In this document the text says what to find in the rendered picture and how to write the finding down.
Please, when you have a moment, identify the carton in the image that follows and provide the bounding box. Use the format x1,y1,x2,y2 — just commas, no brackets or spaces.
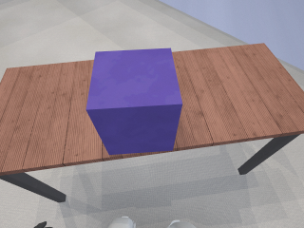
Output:
85,47,182,155

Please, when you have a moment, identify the table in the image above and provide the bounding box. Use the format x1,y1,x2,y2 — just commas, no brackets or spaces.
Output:
0,43,304,203

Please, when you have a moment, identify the left robot thigh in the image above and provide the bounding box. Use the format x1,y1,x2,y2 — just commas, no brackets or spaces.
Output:
108,217,136,228

